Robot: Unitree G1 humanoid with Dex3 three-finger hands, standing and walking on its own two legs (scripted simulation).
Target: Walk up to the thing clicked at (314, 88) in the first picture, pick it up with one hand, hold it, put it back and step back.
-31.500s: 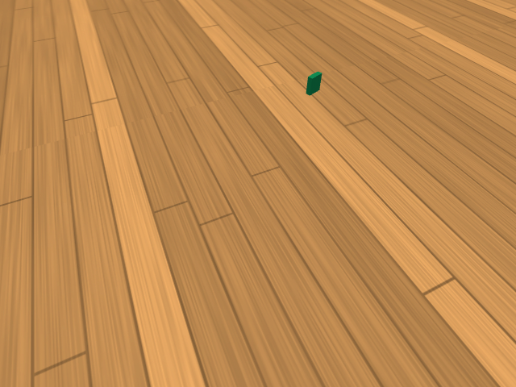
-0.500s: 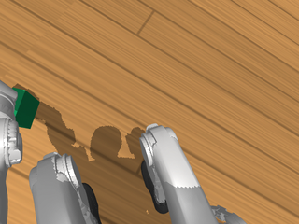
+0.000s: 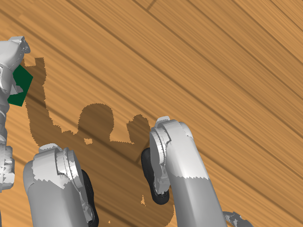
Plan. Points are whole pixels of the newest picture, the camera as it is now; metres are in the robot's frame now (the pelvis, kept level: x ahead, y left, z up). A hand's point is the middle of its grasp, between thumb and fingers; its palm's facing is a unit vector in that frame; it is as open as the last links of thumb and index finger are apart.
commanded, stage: home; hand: left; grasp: from the side
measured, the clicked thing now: (12, 84) +0.51 +0.29 -0.28
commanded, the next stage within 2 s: none
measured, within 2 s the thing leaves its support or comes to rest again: neither
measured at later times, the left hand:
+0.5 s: hand out of the picture +0.33 +0.23 +0.03, palm faces -0.35 -0.62 -0.70, open 7.6 cm
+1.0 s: hand out of the picture +0.25 +0.21 +0.24, palm faces +0.12 -0.94 -0.31, open 7.4 cm
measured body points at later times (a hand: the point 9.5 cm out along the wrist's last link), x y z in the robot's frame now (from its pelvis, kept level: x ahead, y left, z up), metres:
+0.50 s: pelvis +0.01 +0.00 +0.14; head +0.17 +0.03 +0.56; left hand +0.35 +0.26 +0.08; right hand +0.20 -0.24 +0.02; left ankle +0.08 +0.13 -0.31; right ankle +0.11 -0.12 -0.31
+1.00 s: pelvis +0.06 +0.00 +0.32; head +0.13 +0.02 +0.77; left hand +0.24 +0.26 +0.26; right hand +0.26 -0.22 +0.24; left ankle +0.08 +0.13 -0.31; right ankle +0.11 -0.12 -0.31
